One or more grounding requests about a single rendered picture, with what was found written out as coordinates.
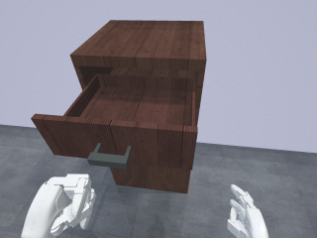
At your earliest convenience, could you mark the robot right hand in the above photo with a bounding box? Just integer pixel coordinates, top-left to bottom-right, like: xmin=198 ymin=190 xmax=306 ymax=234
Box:
xmin=227 ymin=184 xmax=269 ymax=238

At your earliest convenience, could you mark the drawer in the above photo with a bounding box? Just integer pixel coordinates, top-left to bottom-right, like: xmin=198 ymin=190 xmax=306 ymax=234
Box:
xmin=31 ymin=73 xmax=198 ymax=170

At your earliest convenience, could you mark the robot left hand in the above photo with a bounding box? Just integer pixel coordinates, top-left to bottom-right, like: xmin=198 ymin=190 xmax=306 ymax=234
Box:
xmin=21 ymin=174 xmax=96 ymax=238

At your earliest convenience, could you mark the handle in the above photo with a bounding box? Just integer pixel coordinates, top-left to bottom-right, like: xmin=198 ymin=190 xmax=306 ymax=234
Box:
xmin=87 ymin=143 xmax=132 ymax=170

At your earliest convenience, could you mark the cabinet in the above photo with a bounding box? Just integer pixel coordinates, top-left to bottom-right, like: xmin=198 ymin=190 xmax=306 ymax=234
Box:
xmin=70 ymin=20 xmax=207 ymax=194

